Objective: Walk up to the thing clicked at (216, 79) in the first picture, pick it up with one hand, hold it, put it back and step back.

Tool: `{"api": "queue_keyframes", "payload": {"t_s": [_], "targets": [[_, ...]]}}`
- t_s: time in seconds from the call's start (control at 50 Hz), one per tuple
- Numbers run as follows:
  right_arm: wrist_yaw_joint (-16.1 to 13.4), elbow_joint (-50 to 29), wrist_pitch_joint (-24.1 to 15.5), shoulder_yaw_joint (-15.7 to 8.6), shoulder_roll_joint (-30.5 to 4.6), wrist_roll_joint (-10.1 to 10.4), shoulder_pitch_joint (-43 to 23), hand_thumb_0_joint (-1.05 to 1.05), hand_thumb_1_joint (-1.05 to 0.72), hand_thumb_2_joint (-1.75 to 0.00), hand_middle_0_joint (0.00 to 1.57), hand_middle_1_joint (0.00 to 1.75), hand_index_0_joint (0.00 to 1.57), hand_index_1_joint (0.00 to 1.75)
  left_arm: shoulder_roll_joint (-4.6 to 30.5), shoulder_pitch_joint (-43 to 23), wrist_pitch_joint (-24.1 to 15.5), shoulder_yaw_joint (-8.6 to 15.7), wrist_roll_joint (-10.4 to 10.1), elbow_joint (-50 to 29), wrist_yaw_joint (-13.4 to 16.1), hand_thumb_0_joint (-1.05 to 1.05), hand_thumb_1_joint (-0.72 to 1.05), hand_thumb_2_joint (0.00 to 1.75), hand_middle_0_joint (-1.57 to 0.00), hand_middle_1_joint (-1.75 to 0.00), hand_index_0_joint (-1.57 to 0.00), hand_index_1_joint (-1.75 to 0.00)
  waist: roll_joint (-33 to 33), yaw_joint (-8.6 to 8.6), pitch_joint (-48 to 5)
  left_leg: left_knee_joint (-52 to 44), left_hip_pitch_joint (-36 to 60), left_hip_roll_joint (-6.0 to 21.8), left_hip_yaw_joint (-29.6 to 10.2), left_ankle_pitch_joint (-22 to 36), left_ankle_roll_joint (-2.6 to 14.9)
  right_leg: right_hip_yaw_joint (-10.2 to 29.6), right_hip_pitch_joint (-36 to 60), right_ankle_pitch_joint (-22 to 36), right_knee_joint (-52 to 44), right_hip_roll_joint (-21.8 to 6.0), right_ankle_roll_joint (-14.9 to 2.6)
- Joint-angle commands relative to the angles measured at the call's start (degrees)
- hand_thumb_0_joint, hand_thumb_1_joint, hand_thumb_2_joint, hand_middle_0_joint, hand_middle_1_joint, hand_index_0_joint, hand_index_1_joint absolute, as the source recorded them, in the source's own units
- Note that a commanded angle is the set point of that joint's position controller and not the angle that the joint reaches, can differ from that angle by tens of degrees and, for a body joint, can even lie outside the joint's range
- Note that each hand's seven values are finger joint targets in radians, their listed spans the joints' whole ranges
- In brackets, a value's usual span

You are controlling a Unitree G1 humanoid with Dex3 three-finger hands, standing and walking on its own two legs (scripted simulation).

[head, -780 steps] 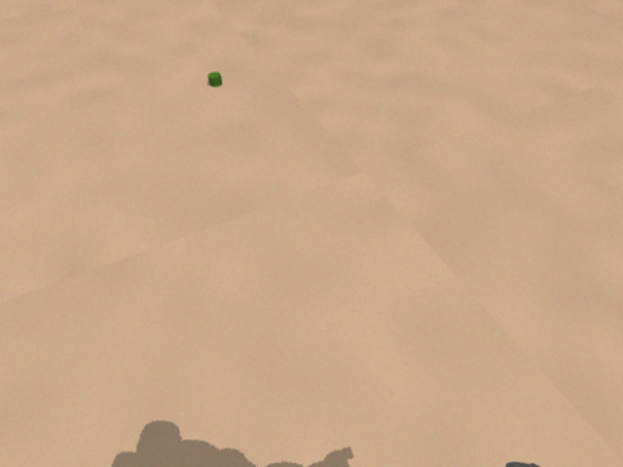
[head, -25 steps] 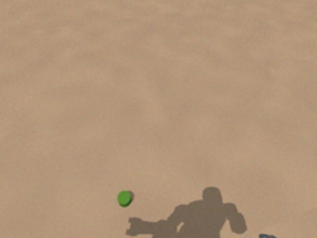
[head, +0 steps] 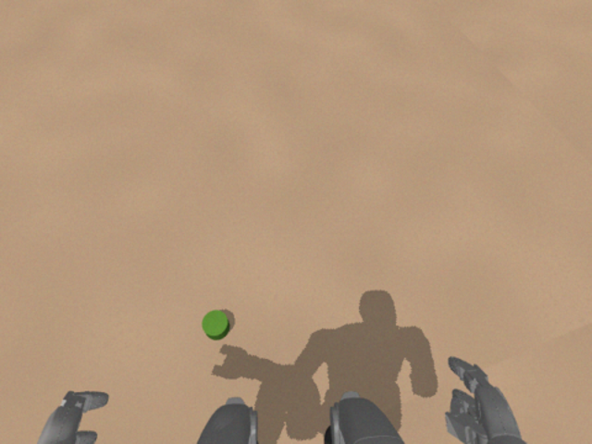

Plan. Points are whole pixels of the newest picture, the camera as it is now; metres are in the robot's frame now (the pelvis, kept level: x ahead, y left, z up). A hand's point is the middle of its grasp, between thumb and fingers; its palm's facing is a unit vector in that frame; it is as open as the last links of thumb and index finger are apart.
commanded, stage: rise first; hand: left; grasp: from above
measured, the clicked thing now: (216, 325) +0.43 +0.21 -0.68
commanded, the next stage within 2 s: none
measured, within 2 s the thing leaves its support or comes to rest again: neither
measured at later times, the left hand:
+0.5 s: hand (123, 432) +0.15 +0.28 -0.25, palm faces -0.34 -0.74 -0.58, open 14.0 cm
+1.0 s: hand (160, 365) +0.28 +0.29 -0.43, palm faces -0.48 -0.25 -0.84, open 13.9 cm
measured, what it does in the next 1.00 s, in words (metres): lowers itself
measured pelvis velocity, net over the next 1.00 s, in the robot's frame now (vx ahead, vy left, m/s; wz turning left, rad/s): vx -0.09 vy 0.00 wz -0.03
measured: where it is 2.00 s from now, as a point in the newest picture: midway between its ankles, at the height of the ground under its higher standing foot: outside the picture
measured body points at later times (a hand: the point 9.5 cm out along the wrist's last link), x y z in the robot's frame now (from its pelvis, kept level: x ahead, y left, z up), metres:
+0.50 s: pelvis -0.02 +0.00 -0.11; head +0.12 +0.01 +0.32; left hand +0.17 +0.32 -0.21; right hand +0.19 -0.26 -0.20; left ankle +0.01 +0.11 -0.67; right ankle +0.01 -0.13 -0.67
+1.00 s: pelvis -0.09 +0.00 -0.29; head +0.12 +0.02 +0.11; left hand +0.31 +0.30 -0.38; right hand +0.03 -0.28 -0.42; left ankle +0.01 +0.11 -0.67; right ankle +0.01 -0.13 -0.67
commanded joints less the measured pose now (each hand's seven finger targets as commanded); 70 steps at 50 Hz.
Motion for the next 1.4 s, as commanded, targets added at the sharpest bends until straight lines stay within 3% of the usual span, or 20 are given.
{"api": "queue_keyframes", "payload": {"t_s": [0.0,0.16,0.22,0.24,0.28,0.34,0.42,0.46,0.56,0.66,0.74,0.86,0.9,0.92,0.94,1.14,1.18,1.26,1.34,1.38], "targets": [[-0.7,-8.4,-3.9,-3.2,-8.6,-0.5,-0.6,0.0,-0.93,-0.91,0.2,0.3,0.2,0.3,11.7,1.2,-0.6,3.4,1.0,-13.9,0.6,0.0,-0.51,1.0,-0.06,-1.09,-0.05,-1.09,4.2,-0.16,-14.8,-5.2,5.6,-0.1,-1.0,14.4,-0.26,-0.8,3.2,10.2,-2.5,1.6,-2.36],[-0.9,-9.9,-5.2,-3.0,-8.6,-0.6,-1.9,0.0,-0.91,-0.9,0.2,0.3,0.2,0.3,12.0,8.5,2.3,3.9,3.6,-17.5,0.7,0.0,-0.53,0.95,-0.06,-1.1,-0.07,-1.09,3.3,-0.07,-16.5,0.7,-0.3,-0.4,-1.1,13.3,0.12,-1.0,-1.8,9.4,2.6,1.5,-2.34],[-0.8,-11.1,-5.9,-2.6,-8.0,-0.5,-2.8,0.0,-0.9,-0.9,0.2,0.3,0.2,0.3,11.1,7.5,2.2,3.0,3.9,-20.5,0.8,0.0,-0.52,0.93,-0.06,-1.12,-0.08,-1.1,3.1,-0.75,-17.5,3.8,-2.9,-0.6,-0.8,12.4,0.34,-0.9,-4.0,9.3,4.6,1.6,-2.29],[-0.7,-10.3,-6.0,-2.9,-8.4,-0.6,-2.2,0.0,-0.91,-0.9,0.2,0.3,0.2,0.3,12.9,7.0,2.1,4.1,4.8,-19.7,1.2,0.0,-0.52,0.93,-0.06,-1.11,-0.08,-1.09,3.0,-0.7,-17.5,5.3,-4.3,-0.8,-0.5,12.0,0.55,-0.6,-5.1,9.3,5.4,1.5,-2.2],[-0.4,-10.8,-6.6,-2.7,-8.3,-0.6,-3.2,0.0,-0.9,-0.9,0.2,0.3,0.2,0.3,12.3,3.2,0.6,2.5,6.1,-20.8,1.0,0.0,-0.54,0.94,-0.06,-1.1,-0.07,-1.09,2.9,-1.63,-18.3,8.5,-7.2,-0.9,-0.6,12.4,0.64,-0.4,-8.2,10.0,8.3,1.4,-2.25],[0.2,-10.1,-7.6,-3.0,-8.7,-0.7,-4.3,0.0,-0.87,-0.9,0.2,0.3,0.2,0.3,13.2,-1.8,-2.5,2.3,9.2,-17.3,1.4,0.0,-0.53,0.95,-0.06,-1.1,-0.06,-1.09,3.0,-1.45,-16.5,12.5,-14.0,-1.2,-0.6,5.4,0.81,-0.1,-15.6,3.6,12.7,1.3,-2.4],[1.2,-8.3,-8.6,-3.7,-10.0,-0.7,-4.2,0.0,-0.86,-0.89,0.2,0.3,0.2,0.3,13.8,-5.6,-7.6,0.8,14.8,-14.8,1.6,0.0,-0.51,0.96,-0.05,-1.11,-0.06,-1.09,5.0,-0.83,-23.9,18.7,-17.2,-1.1,-1.6,8.1,0.17,0.0,-22.6,5.1,21.7,1.3,-2.7],[1.5,-7.3,-8.8,-3.9,-10.8,-0.7,-5.0,0.0,-0.86,-0.89,0.2,0.3,0.2,0.3,16.6,-9.5,-10.1,2.0,18.0,-12.7,2.4,0.0,-0.52,0.97,-0.05,-1.1,-0.06,-1.09,5.4,-0.87,-25.9,22.5,-20.9,-1.2,-1.8,7.7,0.22,0.1,-27.0,4.7,25.5,1.3,-2.71],[2.5,-5.1,-8.2,-4.8,-11.8,-0.7,-4.9,0.0,-0.89,-0.9,0.2,0.3,0.2,0.3,20.5,-14.8,-14.2,3.9,24.6,-8.6,6.2,0.0,-0.57,1.0,-0.06,-1.09,-0.06,-1.09,5.0,1.47,-32.2,29.4,-27.3,-1.5,-1.7,6.8,0.3,0.0,-33.4,3.9,32.5,1.3,-2.81],[3.5,-2.1,-7.0,-5.3,-12.3,-1.1,-3.4,0.0,-0.92,-0.91,0.2,0.3,0.2,0.3,22.0,-25.5,-15.7,2.3,30.3,-4.5,8.6,0.0,-0.6,1.02,-0.08,-1.07,-0.08,-1.08,4.1,0.46,-38.0,37.2,-33.0,-1.7,-1.5,8.4,0.69,-0.7,-38.4,5.1,38.7,1.3,-2.78],[3.9,-0.4,-6.0,-5.7,-12.6,-1.7,-1.6,0.0,-0.88,-0.9,0.2,0.3,0.2,0.3,26.6,-36.0,-17.6,2.8,35.4,-1.2,10.7,0.0,-0.55,1.03,-0.09,-1.03,-0.07,-1.04,2.6,0.0,-41.3,42.2,-39.7,-2.0,-0.4,3.4,1.18,-0.6,-39.6,1.9,41.3,1.3,-2.46],[4.2,1.4,-4.1,-5.4,-12.8,-2.5,-0.5,0.0,-0.87,-0.9,0.2,0.3,0.2,0.3,27.8,-46.8,-19.5,0.8,40.6,8.6,12.6,0.0,-0.51,1.01,-0.1,-1.02,-0.09,-1.03,3.8,-1.72,-38.3,45.4,-46.4,-2.2,-0.4,-6.2,1.49,-2.0,-47.8,-7.6,44.5,1.3,-2.52],[4.2,1.6,-3.4,-5.5,-13.1,-2.8,0.0,0.0,-0.88,-0.9,0.2,0.3,0.2,0.3,30.1,-50.1,-20.2,1.2,42.4,9.3,13.3,0.0,-0.51,1.01,-0.09,-1.03,-0.09,-1.04,4.2,-1.77,-40.2,46.4,-46.4,-2.3,-0.9,-8.0,1.53,-2.5,-49.1,-9.3,45.8,1.5,-2.57],[4.3,1.7,-3.0,-5.4,-13.0,-2.9,0.4,0.0,-0.88,-0.9,0.2,0.3,0.2,0.3,29.1,-52.4,-20.5,-0.2,43.2,9.7,13.5,0.0,-0.53,1.03,-0.07,-1.05,-0.07,-1.05,5.4,-2.9,-39.5,46.6,-47.0,-2.3,-1.1,-8.9,1.48,-2.9,-50.5,-9.8,46.6,1.5,-2.62],[4.5,1.8,-2.7,-5.1,-13.0,-3.0,-0.1,0.0,-0.88,-0.9,0.2,0.3,0.2,0.3,30.3,-52.2,-20.8,0.4,43.7,11.4,14.0,0.0,-0.52,1.01,-0.09,-1.04,-0.09,-1.04,5.3,-2.61,-38.3,46.6,-48.1,-2.3,-1.5,-10.3,1.5,-3.2,-51.2,-11.2,47.3,1.5,-2.58],[5.7,4.2,1.1,-3.3,-13.3,-5.0,1.7,0.0,-0.91,-0.9,0.2,0.3,0.2,0.3,34.1,-61.4,-22.2,0.0,53.0,22.3,19.8,0.0,-0.52,1.01,-0.11,-0.94,-0.1,-0.95,8.9,-4.96,-35.2,52.5,-51.8,-2.7,-1.4,-8.7,1.69,-4.5,-59.3,-9.4,52.8,1.3,-3.02],[6.1,4.8,1.3,-3.3,-13.3,-5.5,2.1,0.0,-0.9,-0.9,0.2,0.3,0.2,0.3,32.6,-62.8,-22.4,-1.1,54.0,23.6,20.4,0.0,-0.5,0.99,-0.13,-0.92,-0.12,-0.93,9.5,-5.67,-35.2,53.1,-51.7,-2.6,-1.7,-8.5,1.6,-4.9,-61.0,-8.9,53.9,1.4,-3.05],[6.6,5.7,1.6,-3.2,-14.3,-6.1,2.9,0.0,-0.9,-0.9,0.2,0.3,0.2,0.3,34.5,-65.4,-22.9,-0.8,56.6,24.8,21.8,0.0,-0.48,0.97,-0.14,-0.91,-0.13,-0.91,13.9,-5.48,-36.7,53.6,-49.6,-2.4,-2.9,-6.4,0.98,-5.8,-64.2,-6.9,57.2,1.1,-3.02],[7.1,6.2,1.9,-3.4,-14.4,-6.8,3.6,0.0,-0.9,-0.9,0.2,0.3,0.2,0.3,33.6,-68.2,-23.5,-1.8,58.3,26.3,23.1,0.0,-0.47,0.95,-0.15,-0.89,-0.14,-0.9,12.4,-7.37,-36.9,56.3,-51.3,-2.4,-2.5,-6.1,1.38,-6.0,-65.0,-6.2,57.9,1.3,-2.9],[7.2,6.6,1.9,-3.2,-14.3,-7.2,3.7,0.0,-0.91,-0.9,0.2,0.3,0.2,0.3,34.3,-69.1,-23.7,-1.6,59.0,26.6,23.9,0.0,-0.44,0.92,-0.17,-0.88,-0.17,-0.89,13.0,-7.22,-37.1,56.8,-51.8,-2.5,-2.2,-5.7,1.4,-5.8,-64.7,-6.0,58.3,1.1,-2.83]]}}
